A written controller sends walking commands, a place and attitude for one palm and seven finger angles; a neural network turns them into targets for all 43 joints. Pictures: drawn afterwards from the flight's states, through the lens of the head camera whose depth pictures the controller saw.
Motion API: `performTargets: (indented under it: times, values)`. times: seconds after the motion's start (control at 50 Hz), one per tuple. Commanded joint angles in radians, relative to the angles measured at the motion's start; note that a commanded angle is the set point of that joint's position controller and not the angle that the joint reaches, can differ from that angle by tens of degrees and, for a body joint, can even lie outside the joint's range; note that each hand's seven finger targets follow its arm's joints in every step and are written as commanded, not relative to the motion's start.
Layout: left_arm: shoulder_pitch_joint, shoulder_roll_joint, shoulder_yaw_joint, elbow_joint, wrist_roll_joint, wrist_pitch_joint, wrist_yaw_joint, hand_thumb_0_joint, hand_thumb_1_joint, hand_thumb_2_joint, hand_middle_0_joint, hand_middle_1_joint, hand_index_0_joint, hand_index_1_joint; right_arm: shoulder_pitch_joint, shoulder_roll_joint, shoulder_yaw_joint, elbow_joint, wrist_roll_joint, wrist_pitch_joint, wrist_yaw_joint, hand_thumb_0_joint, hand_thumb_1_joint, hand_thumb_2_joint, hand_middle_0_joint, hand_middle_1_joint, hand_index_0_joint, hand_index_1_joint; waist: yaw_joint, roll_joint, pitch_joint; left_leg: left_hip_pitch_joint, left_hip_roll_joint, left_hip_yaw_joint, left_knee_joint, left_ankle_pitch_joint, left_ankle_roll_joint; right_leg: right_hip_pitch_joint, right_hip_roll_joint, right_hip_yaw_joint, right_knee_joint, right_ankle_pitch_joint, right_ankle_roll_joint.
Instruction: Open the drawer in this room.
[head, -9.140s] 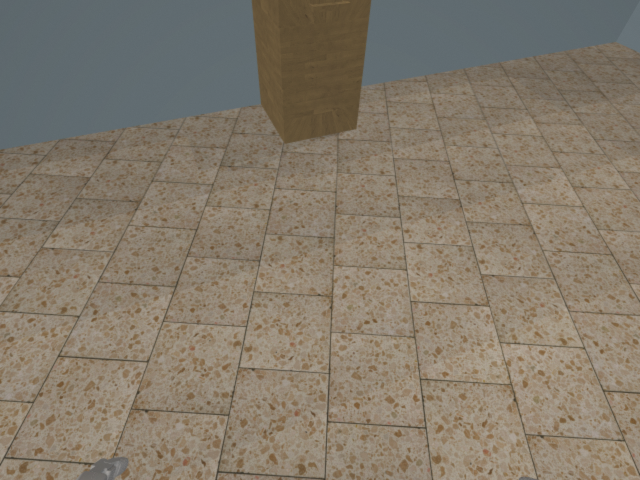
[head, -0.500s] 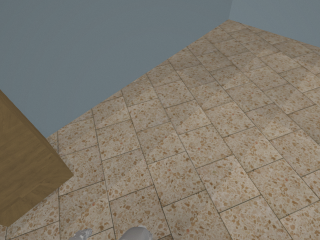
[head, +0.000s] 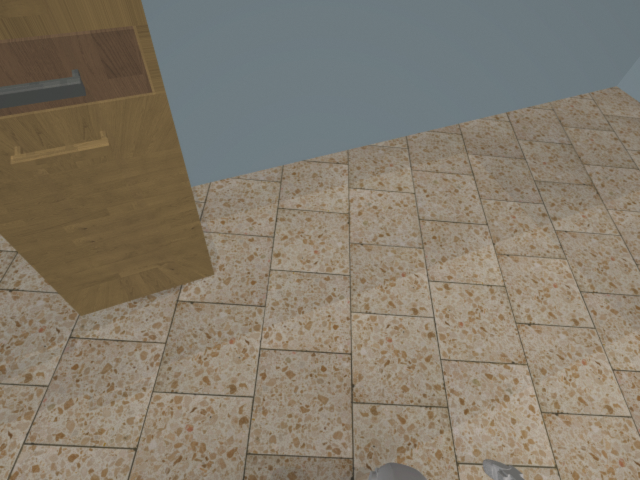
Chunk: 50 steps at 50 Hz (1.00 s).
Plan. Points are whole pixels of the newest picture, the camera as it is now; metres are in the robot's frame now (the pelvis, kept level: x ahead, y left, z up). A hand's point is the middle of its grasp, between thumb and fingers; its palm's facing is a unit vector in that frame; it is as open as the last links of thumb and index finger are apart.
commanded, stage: turn to face it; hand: left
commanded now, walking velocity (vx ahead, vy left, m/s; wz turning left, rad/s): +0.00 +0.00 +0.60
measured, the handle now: (27, 87) +0.66 +0.56 +0.04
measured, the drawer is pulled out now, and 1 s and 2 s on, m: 0.00 0.00 0.00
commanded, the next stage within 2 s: take the last steps up to it in 0.68 s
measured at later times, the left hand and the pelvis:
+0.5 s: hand out of the picture +0.07 +0.17 -0.13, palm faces +0.26 -0.92 -0.30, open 7.4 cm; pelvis +0.01 -0.05 +0.00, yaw +18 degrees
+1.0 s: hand out of the picture -0.12 +0.19 -0.18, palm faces +0.49 -0.85 -0.19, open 7.4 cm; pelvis -0.02 +0.01 +0.01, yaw +27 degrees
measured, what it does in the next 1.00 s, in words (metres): steps on the spot, turning left: right foot, then left foot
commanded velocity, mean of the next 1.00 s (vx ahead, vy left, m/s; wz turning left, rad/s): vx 0.07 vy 0.00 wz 0.35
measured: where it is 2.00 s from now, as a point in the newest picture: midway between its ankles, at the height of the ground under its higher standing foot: (276, 456)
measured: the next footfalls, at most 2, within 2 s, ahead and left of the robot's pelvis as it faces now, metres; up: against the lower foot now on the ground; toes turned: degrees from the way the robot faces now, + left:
right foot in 0.36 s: +0.08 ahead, -0.14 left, +0.00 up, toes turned +11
left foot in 0.80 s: -0.03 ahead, +0.09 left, +0.00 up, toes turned +29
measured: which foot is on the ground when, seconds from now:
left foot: down 0.00-0.36, up 0.38-0.78, down 0.80-1.00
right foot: up 0.00-0.34, down 0.36-0.82, up 0.84-1.00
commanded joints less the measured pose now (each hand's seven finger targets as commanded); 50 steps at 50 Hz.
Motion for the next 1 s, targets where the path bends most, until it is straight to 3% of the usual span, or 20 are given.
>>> performTargets:
  times: [0.0, 0.16, 0.24, 0.28, 0.3, 0.32, 0.34, 0.36, 0.4, 0.46, 0.66, 0.74, 0.76, 0.78, 0.8, 0.82, 0.84, 0.86, 0.94, 0.98]
  values:
    - [-0.041, 0.059, 0.006, -0.107, -0.003, -0.046, 0.002, 0.0, 0.9, 0.9, -0.2, -0.3, -0.2, -0.3, 0.062, -0.214, -0.059, -0.038, -0.004, -0.012, -0.017, 0.0, -0.9, -0.9, 0.2, 0.3, 0.2, 0.3, -0.036, 0.183, -0.134, 0.178, 0.221, -0.217, -0.163, 0.676, 0.103, -0.103, 0.007, 0.062, 0.032, 0.077, 0.019]
    - [-0.146, 0.048, -0.003, -0.162, -0.009, -0.05, 0.012, 0.0, 0.9, 0.9, -0.2, -0.3, -0.2, -0.3, 0.12, -0.223, -0.071, -0.029, -0.011, -0.003, -0.014, 0.0, -0.9, -0.9, 0.2, 0.3, 0.2, 0.3, -0.066, 0.203, -0.128, 0.17, 0.218, -0.365, -0.151, 0.62, 0.142, -0.06, 0.048, 0.087, -0.159, 0.028, 0.023]
    - [-0.118, 0.043, -0.009, -0.169, -0.017, -0.062, 0.014, 0.0, 0.9, 0.9, -0.2, -0.3, -0.2, -0.3, 0.088, -0.222, -0.077, -0.039, -0.011, 0.002, -0.015, 0.0, -0.9, -0.9, 0.2, 0.3, 0.2, 0.3, -0.049, 0.23, -0.157, 0.116, 0.187, -0.417, -0.099, 0.679, 0.13, 0.09, 0.096, 0.071, -0.378, 0.037, 0.004]
    - [-0.052, 0.047, -0.006, -0.156, -0.021, -0.071, 0.017, 0.0, 0.9, 0.9, -0.2, -0.3, -0.2, -0.3, 0.068, -0.214, -0.078, -0.045, -0.007, 0.003, -0.015, 0.0, -0.9, -0.9, 0.2, 0.3, 0.2, 0.3, -0.015, 0.209, -0.181, 0.055, 0.155, -0.424, -0.046, 0.62, 0.095, 0.227, 0.104, 0.07, -0.56, 0.171, -0.006]
    - [-0.004, 0.067, -0.001, -0.143, -0.018, -0.083, 0.019, 0.0, 0.9, 0.9, -0.2, -0.3, -0.2, -0.3, 0.062, -0.199, -0.077, -0.048, 0.0, 0.003, -0.012, 0.0, -0.9, -0.9, 0.2, 0.3, 0.2, 0.3, 0.011, 0.163, -0.199, -0.014, 0.111, -0.392, 0.01, 0.487, 0.049, 0.352, 0.072, 0.078, -0.721, 0.303, -0.007]
    - [0.025, 0.141, 0.011, -0.137, -0.006, -0.095, 0.026, 0.0, 0.9, 0.9, -0.2, -0.3, -0.2, -0.3, 0.096, -0.14, -0.068, -0.049, 0.011, 0.0, -0.004, 0.0, -0.9, -0.9, 0.2, 0.3, 0.2, 0.3, 0.015, -0.032, -0.237, -0.193, 0.024, -0.292, 0.141, 0.197, -0.024, 0.548, -0.111, 0.226, -0.791, 0.403, -0.056]
    - [0.04, 0.215, 0.025, -0.137, 0.004, -0.098, 0.032, 0.0, 0.9, 0.9, -0.2, -0.3, -0.2, -0.3, 0.099, -0.101, -0.061, -0.075, 0.01, 0.001, -0.004, 0.0, -0.9, -0.9, 0.2, 0.3, 0.2, 0.3, 0.022, -0.246, -0.228, -0.352, -0.099, -0.113, 0.368, -0.287, -0.092, 0.577, -0.369, 0.454, -0.777, 0.642, -0.185]
    - [0.049, 0.197, 0.016, -0.142, -0.002, -0.089, 0.033, 0.0, 0.9, 0.9, -0.2, -0.3, -0.2, -0.3, 0.088, -0.142, -0.072, -0.073, 0.001, 0.011, -0.008, 0.0, -0.9, -0.9, 0.2, 0.3, 0.2, 0.3, 0.022, -0.157, -0.211, -0.308, -0.049, -0.14, 0.548, -0.321, -0.081, 0.438, -0.395, 0.408, -0.767, 0.657, -0.249]
    - [-0.068, 0.12, 0.001, -0.161, -0.004, -0.088, 0.031, 0.0, 0.9, 0.9, -0.2, -0.3, -0.2, -0.3, 0.101, -0.132, -0.076, -0.026, -0.006, 0.035, 0.005, 0.0, -0.9, -0.9, 0.2, 0.3, 0.2, 0.3, -0.03, -0.139, -0.098, -0.293, -0.009, -0.129, 0.681, -0.187, -0.087, 0.276, -0.265, 0.286, -0.812, 0.436, -0.216]
    - [-0.096, 0.071, -0.013, -0.164, -0.003, -0.091, 0.025, 0.0, 0.9, 0.9, -0.2, -0.3, -0.2, -0.3, 0.126, -0.112, -0.068, 0.002, -0.009, 0.044, 0.019, 0.0, -0.9, -0.9, 0.2, 0.3, 0.2, 0.3, -0.054, -0.119, -0.049, -0.292, 0.012, -0.079, 0.712, -0.056, -0.102, 0.244, -0.177, 0.115, -0.802, 0.435, -0.176]
    - [0.087, 0.126, 0.007, -0.068, 0.016, -0.088, 0.025, 0.0, 0.9, 0.9, -0.2, -0.3, -0.2, -0.3, -0.012, -0.068, -0.029, -0.012, 0.005, 0.028, 0.012, 0.0, -0.9, -0.9, 0.2, 0.3, 0.2, 0.3, 0.032, -0.157, -0.101, -0.172, 0.018, 0.024, 0.279, -0.165, -0.104, 0.388, -0.225, 0.065, -0.717, 0.712, -0.233]
    - [0.059, 0.129, 0.011, -0.04, 0.007, -0.08, 0.023, 0.0, 0.9, 0.9, -0.2, -0.3, -0.2, -0.3, 0.064, -0.076, -0.024, 0.018, 0.008, 0.01, 0.004, 0.0, -0.9, -0.9, 0.2, 0.3, 0.2, 0.3, -0.016, -0.144, -0.142, 0.024, 0.003, 0.053, -0.023, 0.016, -0.083, 0.343, -0.199, 0.016, -0.609, 0.682, -0.171]
    - [0.059, 0.106, 0.006, -0.041, -0.004, -0.075, 0.023, 0.0, 0.9, 0.9, -0.2, -0.3, -0.2, -0.3, 0.108, -0.104, -0.028, 0.032, 0.005, -0.002, 0.003, 0.0, -0.9, -0.9, 0.2, 0.3, 0.2, 0.3, -0.04, -0.061, -0.173, 0.153, 0.037, 0.023, -0.157, 0.168, -0.068, 0.268, -0.16, -0.019, -0.519, 0.586, -0.124]
    - [0.089, 0.045, -0.006, -0.053, -0.013, -0.068, 0.019, 0.0, 0.9, 0.9, -0.2, -0.3, -0.2, -0.3, 0.129, -0.196, -0.045, 0.031, -0.006, -0.014, -0.002, 0.0, -0.9, -0.9, 0.2, 0.3, 0.2, 0.3, -0.048, 0.21, -0.204, 0.298, 0.236, -0.219, -0.202, 0.348, 0.004, 0.07, -0.051, -0.082, -0.363, 0.23, -0.053]
    - [0.046, -0.003, -0.028, -0.073, -0.011, -0.062, 0.016, 0.0, 0.9, 0.9, -0.2, -0.3, -0.2, -0.3, 0.169, -0.258, -0.056, 0.039, -0.008, -0.008, -0.009, 0.0, -0.9, -0.9, 0.2, 0.3, 0.2, 0.3, -0.072, 0.358, -0.18, 0.268, 0.382, -0.374, -0.233, 0.503, 0.117, -0.039, 0.016, -0.049, -0.222, -0.171, -0.023]
    - [0.015, 0.02, -0.022, -0.074, -0.001, -0.057, 0.014, 0.0, 0.9, 0.9, -0.2, -0.3, -0.2, -0.3, 0.177, -0.251, -0.052, 0.048, -0.016, -0.001, -0.01, 0.0, -0.9, -0.9, 0.2, 0.3, 0.2, 0.3, -0.082, 0.272, -0.151, 0.202, 0.402, -0.345, -0.247, 0.307, 0.167, -0.036, 0.011, 0.0, -0.111, -0.174, -0.047]
    - [-0.005, 0.018, -0.02, -0.055, 0.009, -0.051, 0.015, 0.0, 0.9, 0.9, -0.2, -0.3, -0.2, -0.3, 0.164, -0.218, -0.042, 0.053, -0.016, -0.011, -0.019, 0.0, -0.9, -0.9, 0.2, 0.3, 0.2, 0.3, -0.076, 0.347, -0.116, 0.155, 0.345, -0.336, -0.3, 0.163, 0.137, -0.073, 0.005, 0.038, -0.064, -0.129, -0.049]
    - [-0.012, 0.029, -0.015, -0.033, 0.011, -0.052, 0.005, 0.0, 0.9, 0.9, -0.2, -0.3, -0.2, -0.3, 0.133, -0.181, -0.033, 0.049, -0.015, -0.015, -0.026, 0.0, -0.9, -0.9, 0.2, 0.3, 0.2, 0.3, -0.065, 0.298, -0.061, 0.145, 0.314, -0.326, -0.317, 0.068, 0.125, -0.113, 0.003, 0.049, -0.018, -0.052, -0.051]
    - [0.057, 0.003, -0.024, 0.037, 0.013, -0.075, -0.02, 0.0, 0.9, 0.9, -0.2, -0.3, -0.2, -0.3, 0.162, -0.122, -0.012, 0.067, -0.001, -0.052, -0.031, 0.0, -0.9, -0.9, 0.2, 0.3, 0.2, 0.3, -0.033, 0.157, -0.037, 0.19, 0.228, -0.215, -0.346, 0.155, 0.089, -0.135, 0.008, 0.043, 0.021, 0.155, -0.041]
    - [0.068, -0.004, -0.027, 0.05, 0.013, -0.075, -0.016, 0.0, 0.9, 0.9, -0.2, -0.3, -0.2, -0.3, 0.2, -0.106, -0.013, 0.085, 0.001, -0.061, -0.032, 0.0, -0.9, -0.9, 0.2, 0.3, 0.2, 0.3, -0.031, 0.166, -0.035, 0.201, 0.22, -0.193, -0.359, 0.167, 0.088, -0.137, 0.011, 0.045, 0.012, 0.186, -0.031]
